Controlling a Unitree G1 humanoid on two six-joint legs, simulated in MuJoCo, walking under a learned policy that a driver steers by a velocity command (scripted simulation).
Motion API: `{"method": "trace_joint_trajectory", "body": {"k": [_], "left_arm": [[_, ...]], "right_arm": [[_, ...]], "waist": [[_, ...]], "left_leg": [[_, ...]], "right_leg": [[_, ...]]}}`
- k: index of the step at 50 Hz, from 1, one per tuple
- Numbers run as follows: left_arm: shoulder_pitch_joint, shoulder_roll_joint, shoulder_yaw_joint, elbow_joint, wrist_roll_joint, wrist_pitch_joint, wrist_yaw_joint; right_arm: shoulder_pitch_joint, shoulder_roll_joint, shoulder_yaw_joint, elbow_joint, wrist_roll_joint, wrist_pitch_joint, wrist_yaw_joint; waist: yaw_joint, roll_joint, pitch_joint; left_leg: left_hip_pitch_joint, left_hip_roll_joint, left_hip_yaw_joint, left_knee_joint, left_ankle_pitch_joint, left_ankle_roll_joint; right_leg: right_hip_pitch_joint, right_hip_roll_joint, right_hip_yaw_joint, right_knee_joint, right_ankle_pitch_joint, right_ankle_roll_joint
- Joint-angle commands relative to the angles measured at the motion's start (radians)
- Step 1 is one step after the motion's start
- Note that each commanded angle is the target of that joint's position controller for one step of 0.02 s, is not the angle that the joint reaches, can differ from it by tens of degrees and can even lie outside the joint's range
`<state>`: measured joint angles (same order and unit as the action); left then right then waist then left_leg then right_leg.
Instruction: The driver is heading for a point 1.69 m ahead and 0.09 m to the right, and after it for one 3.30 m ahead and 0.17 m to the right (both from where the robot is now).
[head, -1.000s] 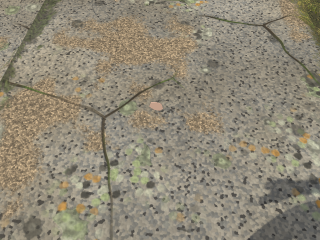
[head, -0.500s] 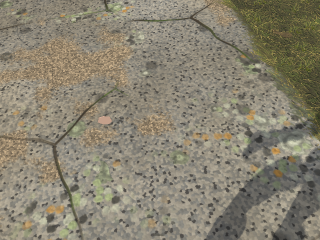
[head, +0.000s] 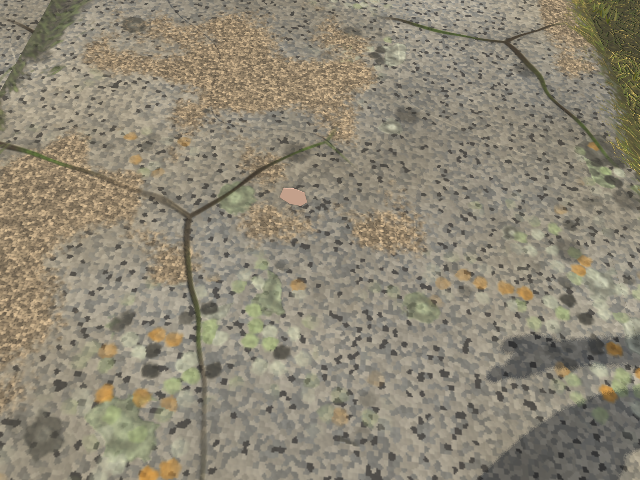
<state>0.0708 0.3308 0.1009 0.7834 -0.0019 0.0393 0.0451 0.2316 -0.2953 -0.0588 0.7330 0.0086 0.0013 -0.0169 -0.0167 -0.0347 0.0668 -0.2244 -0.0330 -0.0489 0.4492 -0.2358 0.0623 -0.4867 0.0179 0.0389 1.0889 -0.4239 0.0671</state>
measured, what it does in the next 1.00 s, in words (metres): steps on the spot: right foot, then left foot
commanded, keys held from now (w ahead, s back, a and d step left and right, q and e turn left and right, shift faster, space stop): q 0.10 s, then no key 0.50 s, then e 0.28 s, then w+e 0.12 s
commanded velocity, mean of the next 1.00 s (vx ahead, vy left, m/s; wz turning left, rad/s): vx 0.01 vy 0.00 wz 0.05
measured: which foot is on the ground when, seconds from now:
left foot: down 0.00-0.34, up 0.36-0.56, down 0.58-0.98, up 1.00-1.00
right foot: up 0.00-0.30, down 0.32-0.76, up 0.78-0.98, down 1.00-1.00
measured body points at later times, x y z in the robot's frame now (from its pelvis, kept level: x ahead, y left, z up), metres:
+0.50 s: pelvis +0.01 -0.04 +0.00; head +0.03 -0.05 +0.44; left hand +0.09 +0.25 -0.11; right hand +0.19 -0.29 -0.12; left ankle -0.04 +0.09 -0.71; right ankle +0.03 -0.16 -0.75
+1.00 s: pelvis +0.01 -0.05 -0.02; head +0.03 -0.08 +0.42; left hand +0.12 +0.25 -0.12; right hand +0.12 -0.34 -0.15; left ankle -0.04 +0.10 -0.74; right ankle +0.00 -0.14 -0.75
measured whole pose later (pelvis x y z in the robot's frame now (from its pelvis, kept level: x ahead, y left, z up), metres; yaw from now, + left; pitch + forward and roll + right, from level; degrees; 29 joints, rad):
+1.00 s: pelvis +0.01 -0.05 -0.02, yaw -1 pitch +0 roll +1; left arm 0.19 0.33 0.08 0.83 -0.03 0.03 -0.03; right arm 0.19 -0.31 -0.07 0.79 0.01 0.01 -0.05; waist 0.01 0.03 0.04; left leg -0.24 0.09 0.07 0.68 -0.44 -0.03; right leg -0.29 0.01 -0.05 0.65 -0.39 -0.05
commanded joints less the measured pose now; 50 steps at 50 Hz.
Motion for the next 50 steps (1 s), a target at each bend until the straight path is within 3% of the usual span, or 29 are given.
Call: {"method": "trace_joint_trajectory", "body": {"k": [1,7,12,14,15,16,17,18,19,20,23,25,27,28,29,30,31,32,33,34,36,38,41,42,44,46,48,49,50], "left_arm": [[-0.027,0.060,0.014,-0.063,-0.007,-0.020,0.001],[-0.025,0.063,0.009,-0.059,-0.008,-0.036,-0.007],[0.004,0.070,0.003,-0.053,-0.013,-0.053,-0.024],[0.045,0.059,-0.002,-0.040,-0.011,-0.063,-0.035],[0.076,0.052,-0.004,-0.030,-0.005,-0.070,-0.040],[0.088,0.084,-0.002,-0.031,0.011,-0.074,-0.040],[0.086,0.152,0.004,-0.044,0.027,-0.072,-0.035],[0.049,0.134,-0.008,-0.033,0.041,-0.072,-0.038],[0.012,0.085,-0.022,-0.048,0.034,-0.078,-0.041],[0.015,0.081,-0.026,-0.040,0.029,-0.081,-0.039],[0.013,0.093,-0.030,-0.017,0.003,-0.082,-0.030],[0.013,0.084,-0.033,-0.003,0.002,-0.068,-0.029],[0.026,0.080,-0.037,0.010,0.000,-0.054,-0.028],[0.041,0.075,-0.040,0.019,-0.004,-0.051,-0.030],[0.073,0.069,-0.043,0.029,-0.002,-0.057,-0.033],[0.091,0.064,-0.049,0.034,0.014,-0.068,-0.040],[0.124,0.044,-0.051,0.047,0.013,-0.073,-0.045],[0.070,0.062,-0.053,0.054,0.011,-0.071,-0.047],[0.027,0.074,-0.048,0.043,0.001,-0.068,-0.045],[0.005,0.080,-0.045,0.035,-0.008,-0.062,-0.039],[0.001,0.086,-0.039,0.022,-0.015,-0.049,-0.031],[0.005,0.081,-0.033,0.010,-0.020,-0.040,-0.028],[0.032,0.071,-0.022,-0.001,-0.020,-0.026,-0.038],[0.022,0.069,-0.019,-0.013,-0.024,-0.022,-0.044],[0.035,0.056,-0.022,-0.019,-0.024,-0.013,-0.054],[0.066,0.056,-0.022,-0.013,-0.028,-0.007,-0.068],[0.181,0.061,-0.009,0.027,-0.034,-0.005,-0.079],[0.265,0.082,0.006,0.062,-0.038,-0.009,-0.077],[0.344,0.187,0.032,0.059,-0.037,-0.022,-0.062]], "right_arm": [[-0.020,-0.166,-0.042,-0.078,0.004,-0.008,-0.014],[-0.042,-0.191,-0.050,-0.095,-0.003,0.012,-0.020],[-0.078,-0.177,-0.037,-0.092,-0.009,0.023,-0.008],[-0.108,-0.160,-0.026,-0.090,0.000,0.027,-0.008],[-0.113,-0.145,-0.018,-0.085,0.006,0.028,-0.010],[-0.077,-0.120,-0.009,-0.076,-0.004,0.023,-0.011],[-0.021,-0.084,0.003,-0.074,-0.030,0.015,-0.009],[-0.025,-0.100,-0.005,-0.082,-0.019,0.013,-0.011],[-0.042,-0.155,-0.018,-0.068,-0.022,0.015,-0.017],[-0.074,-0.169,-0.028,-0.069,-0.014,0.017,-0.020],[-0.064,-0.120,-0.025,-0.047,-0.008,0.032,-0.022],[-0.058,-0.068,-0.008,-0.029,-0.004,0.026,-0.016],[-0.043,-0.058,-0.007,-0.003,0.001,0.021,-0.014],[-0.033,-0.065,-0.009,0.010,-0.002,0.021,-0.012],[-0.042,-0.096,-0.013,0.009,-0.011,0.023,-0.013],[-0.046,-0.147,-0.021,-0.002,-0.017,0.027,-0.018],[-0.045,-0.165,-0.027,0.026,-0.017,0.028,-0.014],[-0.051,-0.114,-0.018,0.020,-0.021,0.023,-0.005],[-0.050,-0.110,-0.017,0.027,-0.028,0.019,-0.005],[-0.050,-0.140,-0.025,0.031,-0.029,0.015,-0.010],[-0.015,-0.158,-0.035,0.042,-0.023,0.007,-0.023],[0.018,-0.177,-0.044,0.045,-0.018,0.008,-0.035],[-0.042,-0.167,-0.041,0.008,-0.026,0.005,-0.052],[-0.054,-0.167,-0.041,-0.001,-0.028,0.002,-0.055],[-0.099,-0.188,-0.051,-0.008,-0.010,-0.003,-0.055],[-0.102,-0.206,-0.059,-0.006,0.007,0.002,-0.048],[-0.117,-0.176,-0.052,-0.004,0.018,0.003,-0.035],[-0.089,-0.121,-0.038,0.002,0.005,0.000,-0.025],[-0.115,-0.044,-0.014,-0.030,-0.026,-0.008,-0.013]], "waist": [[0.006,0.141,-0.125],[-0.014,0.184,-0.110],[-0.021,0.198,-0.119],[0.010,0.184,-0.124],[0.035,0.168,-0.123],[0.024,0.115,-0.134],[-0.026,-0.077,-0.161],[-0.047,-0.184,-0.121],[-0.019,-0.148,-0.104],[-0.001,-0.143,-0.095],[-0.002,-0.107,-0.088],[0.006,-0.115,-0.098],[0.006,-0.122,-0.116],[0.001,-0.114,-0.117],[0.015,-0.086,-0.127],[0.034,-0.013,-0.140],[0.070,0.105,-0.139],[0.024,0.068,-0.114],[0.014,0.062,-0.083],[0.012,0.074,-0.064],[0.004,0.120,-0.051],[-0.002,0.171,-0.044],[0.005,0.250,-0.042],[0.003,0.223,-0.031],[0.020,0.165,-0.041],[0.020,0.171,-0.084],[0.075,0.150,-0.095],[0.092,0.052,-0.092],[0.105,-0.224,-0.070]], "left_leg": [[0.199,0.227,-0.264,-0.121,0.417,0.163],[0.130,0.209,-0.318,-0.117,0.233,0.165],[0.073,0.211,-0.361,-0.071,0.304,0.163],[0.064,0.192,-0.367,-0.031,0.338,0.140],[0.039,0.167,-0.359,-0.014,0.307,0.107],[-0.008,0.127,-0.330,0.019,0.199,0.055],[-0.072,0.017,-0.214,0.164,-0.041,-0.006],[-0.108,-0.040,-0.125,0.193,-0.274,-0.055],[-0.090,-0.006,-0.109,0.291,-0.327,-0.093],[-0.122,-0.005,-0.100,0.350,-0.320,-0.108],[-0.152,0.038,-0.089,0.390,-0.293,-0.154],[-0.085,0.044,-0.034,0.248,-0.235,-0.159],[0.008,0.031,0.009,0.047,-0.072,-0.149],[0.069,0.024,0.019,-0.079,0.055,-0.136],[0.132,0.048,-0.019,-0.105,0.162,-0.117],[0.184,0.114,-0.079,-0.070,0.335,-0.091],[0.132,0.103,-0.059,-0.013,0.228,-0.047],[0.098,0.087,-0.050,-0.029,0.130,-0.034],[0.084,0.086,-0.049,-0.040,0.092,-0.038],[0.075,0.084,-0.047,-0.041,0.083,-0.040],[0.077,0.110,-0.061,-0.044,0.093,-0.025],[0.077,0.191,-0.127,-0.076,0.106,0.029],[0.050,0.371,-0.235,-0.115,0.279,0.156],[0.060,0.403,-0.237,-0.116,0.355,0.178],[0.070,0.377,-0.153,-0.087,0.415,0.143],[0.037,0.340,-0.080,-0.097,0.190,0.106],[-0.092,0.273,0.004,-0.024,-0.163,0.059],[-0.191,0.215,0.080,0.146,-0.278,0.020],[-0.427,0.105,0.174,0.559,-0.413,-0.072]], "right_leg": [[-0.104,-0.011,0.040,-0.050,0.064,0.025],[-0.002,-0.007,0.045,-0.286,0.079,0.042],[0.133,-0.008,0.020,-0.416,0.060,0.016],[0.215,-0.005,0.006,-0.573,0.146,-0.006],[0.295,-0.010,0.003,-0.718,0.285,-0.025],[0.382,-0.084,0.069,-0.756,0.414,-0.053],[0.446,-0.247,0.239,-0.761,0.628,-0.125],[0.342,-0.345,0.346,-0.773,0.636,-0.281],[0.307,-0.347,0.350,-0.800,0.558,-0.325],[0.326,-0.317,0.330,-0.800,0.519,-0.312],[0.361,-0.269,0.253,-0.765,0.545,-0.270],[0.357,-0.215,0.179,-0.737,0.595,-0.244],[0.361,-0.186,0.145,-0.704,0.624,-0.230],[0.352,-0.171,0.134,-0.698,0.600,-0.210],[0.326,-0.159,0.135,-0.702,0.534,-0.172],[0.285,-0.132,0.107,-0.683,0.443,-0.130],[0.300,-0.070,0.046,-0.710,0.314,-0.091],[0.312,-0.056,0.032,-0.680,0.279,-0.065],[0.277,-0.046,0.030,-0.655,0.283,-0.065],[0.248,-0.043,0.036,-0.628,0.313,-0.074],[0.186,-0.020,0.036,-0.563,0.339,-0.081],[0.122,0.000,0.018,-0.467,0.292,-0.073],[0.046,-0.016,-0.020,-0.198,-0.110,-0.067],[0.003,-0.043,-0.009,-0.133,-0.185,-0.066],[0.028,-0.079,-0.018,-0.201,-0.119,-0.061],[0.145,-0.059,-0.083,-0.311,-0.002,-0.066],[0.358,0.008,-0.153,-0.479,0.105,-0.096],[0.477,0.023,-0.112,-0.557,0.073,-0.125],[0.570,-0.202,0.297,-0.721,-0.009,-0.230]]}}
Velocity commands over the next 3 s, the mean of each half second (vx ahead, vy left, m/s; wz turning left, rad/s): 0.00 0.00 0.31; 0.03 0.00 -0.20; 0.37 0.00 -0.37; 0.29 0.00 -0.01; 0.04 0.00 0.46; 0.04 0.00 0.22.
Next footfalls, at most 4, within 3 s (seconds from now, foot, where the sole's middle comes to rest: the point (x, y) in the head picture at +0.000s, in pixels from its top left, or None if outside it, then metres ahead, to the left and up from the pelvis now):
0.32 right None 0.07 -0.15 -0.78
0.58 left None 0.00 0.11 -0.78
1.00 right None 0.04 -0.14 -0.78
1.50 left None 0.41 0.02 -0.78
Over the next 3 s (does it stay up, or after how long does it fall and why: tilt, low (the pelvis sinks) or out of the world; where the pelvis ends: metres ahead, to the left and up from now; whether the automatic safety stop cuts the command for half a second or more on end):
stays up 0.50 -0.11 -0.01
